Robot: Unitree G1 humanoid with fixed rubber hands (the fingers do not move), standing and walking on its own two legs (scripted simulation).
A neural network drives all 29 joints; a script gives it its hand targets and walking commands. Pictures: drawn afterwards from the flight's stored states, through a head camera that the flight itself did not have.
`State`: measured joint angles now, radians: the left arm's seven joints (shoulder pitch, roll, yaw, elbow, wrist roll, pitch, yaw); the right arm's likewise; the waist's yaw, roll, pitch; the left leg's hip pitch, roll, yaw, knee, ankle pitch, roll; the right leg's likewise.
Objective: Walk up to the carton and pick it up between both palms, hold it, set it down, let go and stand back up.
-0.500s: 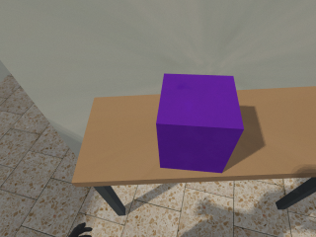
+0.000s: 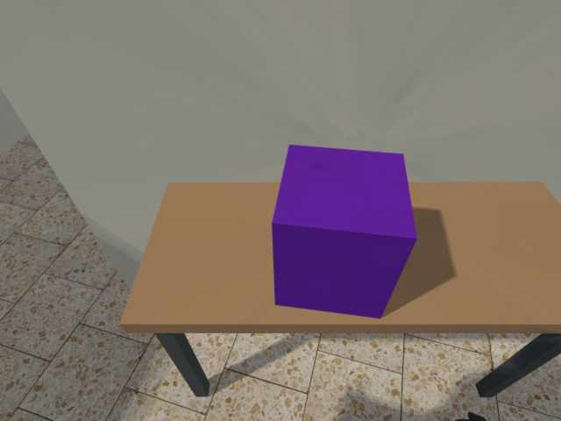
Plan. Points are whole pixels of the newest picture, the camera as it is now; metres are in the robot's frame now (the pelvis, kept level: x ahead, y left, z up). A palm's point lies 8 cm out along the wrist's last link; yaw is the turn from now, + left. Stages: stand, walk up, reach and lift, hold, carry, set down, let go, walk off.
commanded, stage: walk up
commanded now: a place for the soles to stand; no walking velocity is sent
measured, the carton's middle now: (335, 233) +0.48 -0.07 -0.03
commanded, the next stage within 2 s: none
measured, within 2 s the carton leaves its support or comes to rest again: neither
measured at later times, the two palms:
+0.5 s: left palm out of the picture +0.12 +0.24 -0.07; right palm out of the picture +0.09 -0.28 -0.09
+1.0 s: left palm out of the picture +0.13 +0.19 -0.09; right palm out of the picture +0.03 -0.37 -0.10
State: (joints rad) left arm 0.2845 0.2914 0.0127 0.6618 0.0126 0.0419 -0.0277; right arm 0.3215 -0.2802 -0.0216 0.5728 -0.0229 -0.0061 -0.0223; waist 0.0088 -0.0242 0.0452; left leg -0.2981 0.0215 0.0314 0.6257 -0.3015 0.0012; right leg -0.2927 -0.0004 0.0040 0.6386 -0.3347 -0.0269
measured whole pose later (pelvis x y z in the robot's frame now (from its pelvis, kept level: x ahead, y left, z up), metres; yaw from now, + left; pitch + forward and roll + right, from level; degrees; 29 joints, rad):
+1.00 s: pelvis -0.02 -0.07 -0.01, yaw -3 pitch -2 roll +1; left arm 0.25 0.32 0.05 0.61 0.03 0.05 -0.05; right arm 0.37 -0.36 -0.05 0.63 -0.04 0.00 -0.04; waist -0.02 0.00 0.09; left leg -0.31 0.15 0.03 0.64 -0.30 -0.04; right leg -0.33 -0.04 0.02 0.66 -0.31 0.02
